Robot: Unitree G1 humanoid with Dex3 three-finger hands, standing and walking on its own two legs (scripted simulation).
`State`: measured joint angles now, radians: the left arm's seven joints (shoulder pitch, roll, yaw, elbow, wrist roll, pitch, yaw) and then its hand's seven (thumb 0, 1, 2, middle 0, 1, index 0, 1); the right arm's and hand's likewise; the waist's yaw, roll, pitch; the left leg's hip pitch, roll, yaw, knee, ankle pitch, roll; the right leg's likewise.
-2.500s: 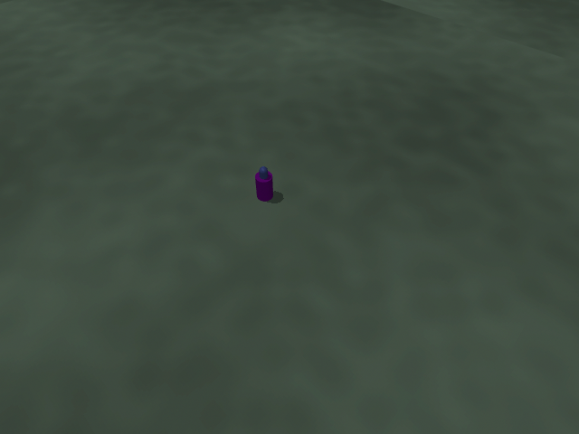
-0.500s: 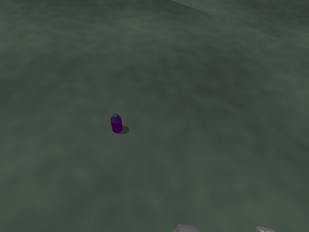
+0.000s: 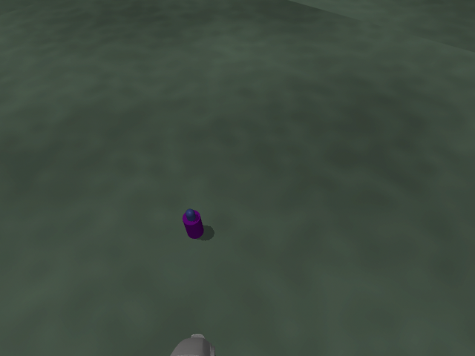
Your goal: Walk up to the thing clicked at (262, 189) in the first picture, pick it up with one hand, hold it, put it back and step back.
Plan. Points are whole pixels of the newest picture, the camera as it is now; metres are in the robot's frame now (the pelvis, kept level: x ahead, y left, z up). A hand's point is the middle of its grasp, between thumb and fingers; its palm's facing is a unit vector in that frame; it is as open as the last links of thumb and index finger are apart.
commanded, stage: walk up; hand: left
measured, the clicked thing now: (192, 221) +0.75 +0.27 -0.68
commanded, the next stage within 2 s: none
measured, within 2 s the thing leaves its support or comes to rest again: neither
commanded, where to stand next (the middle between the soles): +0.41 +0.05 m, yaw +0 degrees
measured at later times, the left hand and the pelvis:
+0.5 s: hand (109, 289) +0.26 +0.29 -0.13, palm faces -0.09 -0.91 -0.41, open 7.4 cm; pelvis +0.19 +0.01 -0.01, yaw -1 degrees
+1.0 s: hand (109, 251) +0.36 +0.34 -0.16, palm faces -0.06 -0.92 -0.38, open 7.4 cm; pelvis +0.32 +0.06 -0.01, yaw +0 degrees
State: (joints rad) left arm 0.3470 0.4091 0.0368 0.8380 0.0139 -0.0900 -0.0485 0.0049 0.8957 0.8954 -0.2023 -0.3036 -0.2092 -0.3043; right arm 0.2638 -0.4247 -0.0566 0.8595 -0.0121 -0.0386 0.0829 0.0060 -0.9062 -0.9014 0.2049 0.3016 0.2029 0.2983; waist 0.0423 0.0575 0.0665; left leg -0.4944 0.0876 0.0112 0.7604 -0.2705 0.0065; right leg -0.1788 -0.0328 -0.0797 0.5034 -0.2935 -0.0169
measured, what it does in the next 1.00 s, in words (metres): walks ahead: left foot, then right foot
